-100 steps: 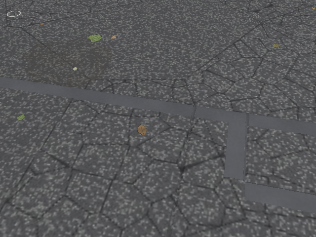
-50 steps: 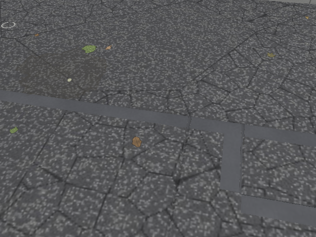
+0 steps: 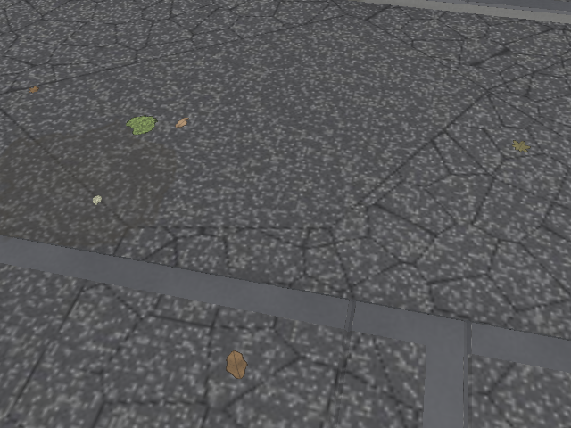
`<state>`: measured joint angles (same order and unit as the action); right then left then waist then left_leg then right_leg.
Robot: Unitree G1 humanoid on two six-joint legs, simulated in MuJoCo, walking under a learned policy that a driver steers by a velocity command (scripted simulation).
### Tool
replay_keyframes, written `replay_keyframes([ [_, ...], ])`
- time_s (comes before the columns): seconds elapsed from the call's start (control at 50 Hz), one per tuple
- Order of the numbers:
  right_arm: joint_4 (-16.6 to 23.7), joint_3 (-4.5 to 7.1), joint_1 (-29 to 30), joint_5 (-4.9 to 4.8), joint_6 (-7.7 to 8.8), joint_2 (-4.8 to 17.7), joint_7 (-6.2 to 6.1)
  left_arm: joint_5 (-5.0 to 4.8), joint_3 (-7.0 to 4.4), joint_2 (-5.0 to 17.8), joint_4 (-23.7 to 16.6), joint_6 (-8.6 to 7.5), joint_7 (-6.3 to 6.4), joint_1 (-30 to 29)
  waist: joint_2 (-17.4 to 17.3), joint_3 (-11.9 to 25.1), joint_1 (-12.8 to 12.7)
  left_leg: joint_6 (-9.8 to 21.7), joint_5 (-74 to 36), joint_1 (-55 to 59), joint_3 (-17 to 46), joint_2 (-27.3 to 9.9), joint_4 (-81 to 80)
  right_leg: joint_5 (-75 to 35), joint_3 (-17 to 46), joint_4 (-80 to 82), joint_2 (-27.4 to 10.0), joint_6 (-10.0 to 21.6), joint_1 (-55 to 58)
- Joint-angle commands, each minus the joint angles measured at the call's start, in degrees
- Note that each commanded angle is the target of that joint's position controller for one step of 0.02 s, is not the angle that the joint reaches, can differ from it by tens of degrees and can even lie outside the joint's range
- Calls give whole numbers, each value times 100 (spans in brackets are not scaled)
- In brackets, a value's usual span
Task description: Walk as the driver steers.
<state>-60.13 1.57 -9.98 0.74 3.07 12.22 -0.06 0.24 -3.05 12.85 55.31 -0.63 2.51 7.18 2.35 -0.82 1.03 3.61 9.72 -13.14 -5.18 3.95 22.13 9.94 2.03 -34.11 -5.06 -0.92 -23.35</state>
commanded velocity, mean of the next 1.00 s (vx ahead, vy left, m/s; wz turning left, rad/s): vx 0.20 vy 0.00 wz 0.00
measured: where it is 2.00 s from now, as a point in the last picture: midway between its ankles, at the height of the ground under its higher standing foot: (299, 305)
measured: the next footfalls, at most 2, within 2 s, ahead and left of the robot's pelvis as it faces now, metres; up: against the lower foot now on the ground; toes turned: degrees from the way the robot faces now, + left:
right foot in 0.02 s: +0.11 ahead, -0.14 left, +0.00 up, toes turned -1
left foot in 1.18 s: +0.51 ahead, +0.09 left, +0.00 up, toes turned +3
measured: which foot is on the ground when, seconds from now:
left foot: down 0.00-0.70, up 0.72-1.00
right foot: up 0.00-0.00, down 0.02-1.00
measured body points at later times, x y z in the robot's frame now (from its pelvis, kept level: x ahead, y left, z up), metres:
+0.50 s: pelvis +0.06 -0.02 -0.01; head +0.07 -0.02 +0.44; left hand +0.13 +0.23 -0.15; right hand +0.10 -0.28 -0.16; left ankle +0.02 +0.09 -0.74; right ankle +0.07 -0.14 -0.74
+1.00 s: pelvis +0.22 -0.06 +0.01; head +0.23 -0.07 +0.45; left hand +0.14 +0.18 -0.14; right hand +0.39 -0.30 -0.12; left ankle +0.37 +0.11 -0.68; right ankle +0.11 -0.14 -0.74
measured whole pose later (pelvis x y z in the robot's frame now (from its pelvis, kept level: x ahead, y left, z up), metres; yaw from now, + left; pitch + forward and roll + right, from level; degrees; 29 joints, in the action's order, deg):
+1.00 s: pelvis +0.22 -0.06 +0.01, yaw +0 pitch +1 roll +0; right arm -55.7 4.0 -2.1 -1.5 4.1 14.1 0.7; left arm 0.2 -2.0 9.8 62.9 -5.2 0.5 25.2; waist -1.4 -0.3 -3.8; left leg 1.6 3.8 -36.9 -0.6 -5.6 43.4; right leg 16.2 -3.6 -12.0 1.8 2.7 3.1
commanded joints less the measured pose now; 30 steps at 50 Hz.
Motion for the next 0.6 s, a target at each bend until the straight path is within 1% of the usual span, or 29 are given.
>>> replay_keyframes([
  [0.02,196,23,27,-52,2,496,-41,113,-151,662,-29,32,20,509,-311,175,-289,270,702,-808,835,-1034,-446,-1007,146,1005,-166,188,1593],
  [0.04,150,41,-329,16,11,489,-40,78,-195,987,-78,21,41,423,203,126,48,38,1067,-939,590,-635,-110,-1665,414,954,-480,342,1680],
  [0.06,107,30,-668,5,-32,361,-78,12,-197,957,29,18,20,265,819,187,309,-74,927,-559,330,-424,-169,-653,454,1040,-442,525,1220],
  [0.08,116,45,-397,16,-88,500,-116,-19,-163,649,33,-1,-32,160,611,25,130,-152,694,-178,272,-435,-92,38,374,1181,-217,433,789],
  [0.1,142,74,-240,-18,-137,612,-143,11,-127,526,53,-30,-54,133,392,-12,63,-139,544,-111,293,-471,-28,28,264,1203,-107,313,720],
  [0.12,126,73,-214,-35,-173,588,-167,36,-127,554,74,-62,-68,108,294,29,50,-111,393,-69,327,-515,12,-296,190,1130,-31,243,807],
  [0.16,97,79,-255,-23,-196,604,-171,0,-138,570,164,-121,-65,199,194,205,23,-102,20,0,370,-579,55,-907,119,961,18,255,1099],
  [0.22,64,93,-199,-64,-182,608,-165,-22,-134,560,268,-129,-53,276,30,375,-38,-122,-485,129,368,-619,185,-1533,76,785,41,317,1340],
  [0.32,-39,107,-241,-81,-241,579,-178,-35,-132,549,366,-83,-46,253,-173,386,-53,-165,-804,261,361,-645,286,-1753,11,690,95,361,1404],
  [0.42,-135,107,-305,-78,-283,579,-196,-36,-126,513,437,-28,-41,218,-249,279,-57,-191,-809,276,368,-671,288,-1639,-45,694,151,353,1398],
  [0.44,-220,100,-448,-83,-291,528,-195,-42,-114,447,516,-13,-44,318,-250,379,-44,-177,-243,332,315,-627,241,-1047,-133,699,232,353,1438],
  [0.46,-262,122,-497,-115,-304,571,-196,-75,-128,457,550,9,-45,340,-282,265,-40,-113,591,234,294,-576,237,-175,-248,610,359,379,1327],
  [0.48,-251,155,-479,-151,-310,663,-200,-112,-147,481,559,19,-46,351,-387,78,-45,20,1603,58,393,-609,189,961,-356,471,481,429,1095],
  [0.5,-228,178,-492,-184,-293,728,-208,-124,-145,458,524,0,-43,303,-523,-233,-28,182,2461,-119,653,-767,28,1889,-380,380,539,462,704],
  [0.52,-216,199,-609,-223,-238,796,-216,-135,-131,418,445,-64,-49,188,-657,-544,40,371,3053,-127,1078,-1046,-208,2255,-386,209,554,483,226],
  [0.54,-246,231,-831,-261,-160,906,-214,-152,-109,337,350,-162,-72,25,-865,-755,130,607,3400,51,1687,-1466,-528,2124,-484,-170,576,483,-251],
  [0.56,-293,286,-1002,-277,-77,1082,-207,-171,-86,229,253,-267,-116,-121,-1174,-895,161,891,3489,267,2426,-2005,-864,1705,-636,-676,589,483,-634],
  [0.58,-305,312,-1040,-266,8,1135,-198,-170,-72,189,167,-356,-164,-269,-1234,-1038,167,1078,3146,289,2885,-2360,-954,1515,-530,-941,445,536,-854],
  [0.6,-272,305,-995,-232,81,1075,-184,-177,-82,215,131,-422,-211,-287,-1181,-1027,113,1116,2583,390,2956,-2478,-879,1584,-427,-1065,333,596,-980],
])
Velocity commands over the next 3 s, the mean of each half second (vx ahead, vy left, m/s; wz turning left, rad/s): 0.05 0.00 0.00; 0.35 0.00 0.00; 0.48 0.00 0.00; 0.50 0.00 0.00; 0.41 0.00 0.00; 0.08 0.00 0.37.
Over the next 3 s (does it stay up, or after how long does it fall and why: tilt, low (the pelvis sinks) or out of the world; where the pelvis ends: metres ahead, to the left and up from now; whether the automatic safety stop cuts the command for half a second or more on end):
stays up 1.15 0.00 -0.05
